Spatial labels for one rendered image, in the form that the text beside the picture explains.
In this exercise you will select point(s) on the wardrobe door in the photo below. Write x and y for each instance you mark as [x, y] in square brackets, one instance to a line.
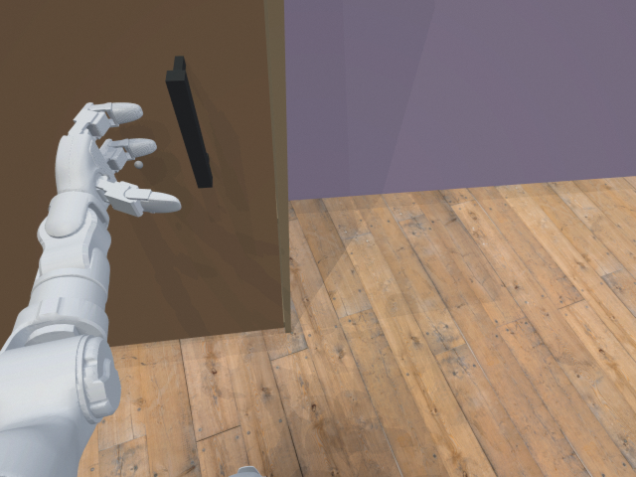
[213, 267]

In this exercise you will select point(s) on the robot left upper arm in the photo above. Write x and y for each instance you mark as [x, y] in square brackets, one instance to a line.
[52, 396]

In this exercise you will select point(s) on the left robot forearm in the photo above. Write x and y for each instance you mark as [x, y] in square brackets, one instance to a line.
[71, 286]

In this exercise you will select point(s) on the left robot shin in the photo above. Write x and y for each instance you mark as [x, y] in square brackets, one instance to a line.
[248, 469]

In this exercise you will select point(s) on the left robot hand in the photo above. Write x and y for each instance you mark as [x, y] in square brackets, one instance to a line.
[80, 164]

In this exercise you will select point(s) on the handle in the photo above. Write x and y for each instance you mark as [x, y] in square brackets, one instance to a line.
[181, 97]

